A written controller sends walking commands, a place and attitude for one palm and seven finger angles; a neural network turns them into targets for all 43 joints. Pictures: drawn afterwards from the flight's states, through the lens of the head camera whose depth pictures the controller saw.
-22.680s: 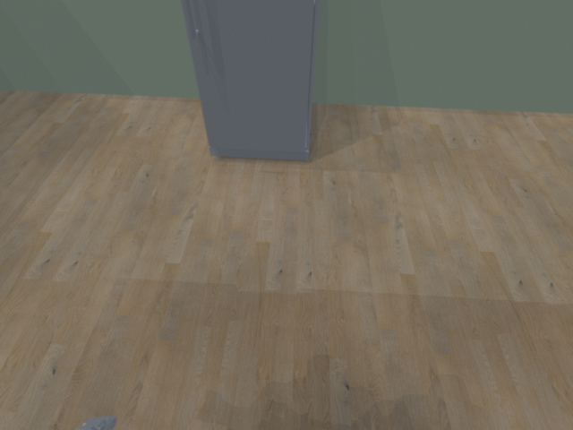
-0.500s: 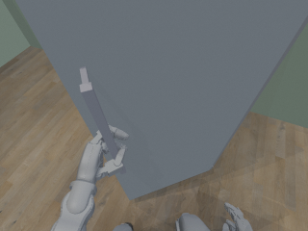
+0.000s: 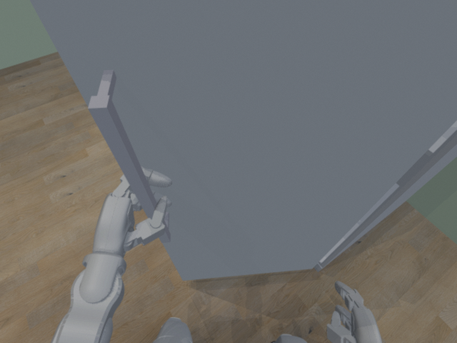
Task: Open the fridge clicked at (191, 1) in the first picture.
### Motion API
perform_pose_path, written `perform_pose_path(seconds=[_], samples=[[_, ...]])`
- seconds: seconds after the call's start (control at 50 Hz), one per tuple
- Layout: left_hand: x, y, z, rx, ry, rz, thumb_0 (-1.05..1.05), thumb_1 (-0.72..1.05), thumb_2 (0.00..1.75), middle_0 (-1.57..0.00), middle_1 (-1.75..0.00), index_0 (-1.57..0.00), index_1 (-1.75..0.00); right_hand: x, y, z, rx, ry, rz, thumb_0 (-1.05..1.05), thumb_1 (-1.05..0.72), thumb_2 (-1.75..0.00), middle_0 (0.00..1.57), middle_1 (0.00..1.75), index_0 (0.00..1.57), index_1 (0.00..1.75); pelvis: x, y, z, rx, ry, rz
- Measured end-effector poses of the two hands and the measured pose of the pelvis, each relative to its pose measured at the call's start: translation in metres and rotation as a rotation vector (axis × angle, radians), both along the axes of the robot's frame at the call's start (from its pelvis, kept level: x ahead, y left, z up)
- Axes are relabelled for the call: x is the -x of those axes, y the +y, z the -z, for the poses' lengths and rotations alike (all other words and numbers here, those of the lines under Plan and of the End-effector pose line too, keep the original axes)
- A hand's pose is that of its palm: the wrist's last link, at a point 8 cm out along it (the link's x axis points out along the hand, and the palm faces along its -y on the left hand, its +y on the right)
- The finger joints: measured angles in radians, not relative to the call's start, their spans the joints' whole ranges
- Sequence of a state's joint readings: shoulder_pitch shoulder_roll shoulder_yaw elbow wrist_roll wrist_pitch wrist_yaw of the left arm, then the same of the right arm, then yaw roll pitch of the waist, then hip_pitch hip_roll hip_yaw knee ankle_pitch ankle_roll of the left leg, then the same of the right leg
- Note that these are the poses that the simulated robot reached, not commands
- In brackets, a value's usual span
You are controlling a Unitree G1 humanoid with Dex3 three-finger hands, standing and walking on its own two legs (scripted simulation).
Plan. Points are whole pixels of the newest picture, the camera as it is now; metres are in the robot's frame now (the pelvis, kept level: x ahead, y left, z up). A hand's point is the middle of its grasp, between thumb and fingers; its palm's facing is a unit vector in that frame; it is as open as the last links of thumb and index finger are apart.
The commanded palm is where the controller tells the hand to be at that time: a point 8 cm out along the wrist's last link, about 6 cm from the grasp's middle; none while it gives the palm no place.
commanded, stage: walk backward, drawing the door open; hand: left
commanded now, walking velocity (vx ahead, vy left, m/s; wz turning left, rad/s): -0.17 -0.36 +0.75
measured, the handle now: (145, 183) +0.33 +0.15 +0.11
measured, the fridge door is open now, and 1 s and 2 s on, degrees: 61 69 68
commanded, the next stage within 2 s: stop walking and hold the door back in 0.16 s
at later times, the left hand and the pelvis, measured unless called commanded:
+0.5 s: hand (182, 287) +0.19 +0.08 +0.07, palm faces +0.49 -0.82 -0.28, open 5.5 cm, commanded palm +0.18 +0.14 +0.07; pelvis -0.05 -0.21 -0.01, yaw +20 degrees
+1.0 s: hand (171, 247) +0.24 +0.10 +0.08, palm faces +0.48 -0.85 -0.20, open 5.3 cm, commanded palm +0.19 +0.13 +0.07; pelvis -0.09 -0.21 +0.02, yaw +21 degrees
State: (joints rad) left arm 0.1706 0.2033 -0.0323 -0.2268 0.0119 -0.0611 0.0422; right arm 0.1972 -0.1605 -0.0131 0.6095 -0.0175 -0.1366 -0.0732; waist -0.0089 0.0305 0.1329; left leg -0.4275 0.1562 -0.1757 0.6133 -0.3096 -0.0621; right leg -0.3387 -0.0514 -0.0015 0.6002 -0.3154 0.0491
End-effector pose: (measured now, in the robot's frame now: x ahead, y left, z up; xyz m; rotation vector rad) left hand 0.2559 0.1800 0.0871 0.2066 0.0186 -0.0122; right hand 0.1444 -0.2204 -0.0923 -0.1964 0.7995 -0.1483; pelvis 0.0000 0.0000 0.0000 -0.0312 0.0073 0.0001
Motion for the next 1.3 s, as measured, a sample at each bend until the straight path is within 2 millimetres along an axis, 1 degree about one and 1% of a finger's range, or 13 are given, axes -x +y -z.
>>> perform_pose_path(seconds=[0.08, 0.16, 0.24, 0.34, 0.4, 0.46, 0.54, 0.68, 0.82, 0.96, 1.04, 1.14, 1.3], samples=[[0.028, -0.013, -0.001, -0.013, 0.005, -0.117, 0.00, 0.70, 0.83, -0.45, -1.40, -0.35, -1.40, -0.004, -0.031, 0.013, 0.001, 0.030, -0.045, 0.01, -0.90, -0.90, 0.20, 0.30, 0.20, 0.30, 0.017, -0.032, 0.002, -0.020, -0.018, -0.061], [0.053, -0.024, -0.001, 0.000, 0.018, -0.172, 0.01, 0.71, 0.83, -0.45, -1.40, -0.36, -1.40, -0.007, -0.053, 0.003, 0.027, 0.014, -0.077, 0.01, -0.90, -0.90, 0.20, 0.30, 0.20, 0.30, 0.027, -0.057, -0.003, -0.044, -0.018, -0.131], [0.073, -0.034, 0.003, 0.016, -0.055, -0.210, 0.01, 0.71, 0.83, -0.45, -1.40, -0.37, -1.40, -0.012, -0.071, 0.000, 0.070, -0.049, -0.140, 0.01, -0.90, -0.90, 0.20, 0.30, 0.20, 0.30, 0.037, -0.084, 0.011, -0.032, -0.003, -0.192], [0.100, -0.052, 0.000, 0.005, -0.018, -0.334, 0.01, 0.71, 0.84, -0.45, -1.40, -0.37, -1.40, -0.005, -0.093, -0.010, 0.059, 0.041, -0.270, 0.01, -0.90, -0.90, 0.20, 0.30, 0.20, 0.30, 0.045, -0.134, -0.008, -0.010, -0.028, -0.263], [0.108, -0.063, -0.003, -0.009, 0.014, -0.426, 0.01, 0.74, 0.85, -0.45, -1.40, -0.39, -1.40, -0.007, -0.109, -0.003, 0.027, 0.072, -0.342, 0.01, -0.90, -0.90, 0.20, 0.30, 0.20, 0.30, 0.046, -0.161, -0.012, 0.011, -0.028, -0.299], [0.112, -0.066, -0.002, -0.064, -0.017, -0.507, -0.01, 0.69, 0.83, -0.45, -1.40, -0.42, -1.40, -0.017, -0.128, 0.016, 0.007, 0.068, -0.409, 0.01, -0.90, -0.90, 0.20, 0.30, 0.20, 0.30, 0.046, -0.193, 0.005, -0.038, -0.019, -0.343], [0.113, -0.068, -0.001, -0.080, 0.036, -0.577, -0.06, 0.67, 0.82, -0.45, -1.40, -0.44, -1.40, -0.029, -0.158, 0.024, 0.032, 0.071, -0.416, 0.01, -0.90, -0.90, 0.20, 0.30, 0.20, 0.30, 0.060, -0.214, 0.004, -0.072, -0.045, -0.350], [0.100, -0.061, -0.007, -0.075, 0.122, -0.594, -0.07, 0.64, 0.80, -0.45, -1.40, -0.45, -1.40, -0.019, -0.203, 0.005, 0.071, 0.069, -0.356, 0.01, -0.90, -0.90, 0.20, 0.30, 0.20, 0.30, 0.076, -0.228, -0.011, -0.119, -0.026, -0.397], [0.079, -0.052, -0.006, 0.016, 0.067, -0.572, -0.01, 0.67, 0.82, -0.45, -1.40, -0.46, -1.40, 0.024, -0.230, -0.006, 0.172, 0.100, -0.312, 0.01, -0.90, -0.90, 0.20, 0.30, 0.20, 0.30, 0.095, -0.218, -0.007, -0.085, -0.001, -0.393], [0.066, -0.046, -0.007, 0.034, 0.071, -0.548, -0.01, 0.71, 0.80, -0.45, -1.40, -0.46, -1.40, 0.090, -0.215, 0.001, 0.112, 0.252, -0.244, 0.01, -0.90, -0.90, 0.20, 0.30, 0.20, 0.30, 0.096, -0.213, -0.016, -0.031, -0.001, -0.373], [0.060, -0.043, -0.008, 0.009, 0.081, -0.548, -0.02, 0.70, 0.79, -0.45, -1.40, -0.46, -1.40, 0.110, -0.201, 0.015, 0.056, 0.351, -0.266, 0.01, -0.90, -0.90, 0.20, 0.30, 0.20, 0.30, 0.085, -0.216, -0.015, -0.025, 0.008, -0.357], [0.055, -0.041, -0.008, -0.042, 0.073, -0.567, -0.04, 0.67, 0.78, -0.45, -1.40, -0.45, -1.40, 0.095, -0.200, 0.031, 0.011, 0.334, -0.237, 0.01, -0.92, -0.90, 0.21, 0.30, 0.21, 0.30, 0.080, -0.219, -0.007, -0.026, -0.009, -0.345], [0.054, -0.042, -0.007, 0.014, 0.071, -0.561, -0.02, 0.70, 0.79, -0.45, -1.40, -0.45, -1.40, 0.038, -0.200, -0.002, 0.083, 0.129, -0.253, 0.01, -0.91, -0.90, 0.20, 0.30, 0.20, 0.30, 0.083, -0.207, -0.016, -0.066, -0.010, -0.330]])
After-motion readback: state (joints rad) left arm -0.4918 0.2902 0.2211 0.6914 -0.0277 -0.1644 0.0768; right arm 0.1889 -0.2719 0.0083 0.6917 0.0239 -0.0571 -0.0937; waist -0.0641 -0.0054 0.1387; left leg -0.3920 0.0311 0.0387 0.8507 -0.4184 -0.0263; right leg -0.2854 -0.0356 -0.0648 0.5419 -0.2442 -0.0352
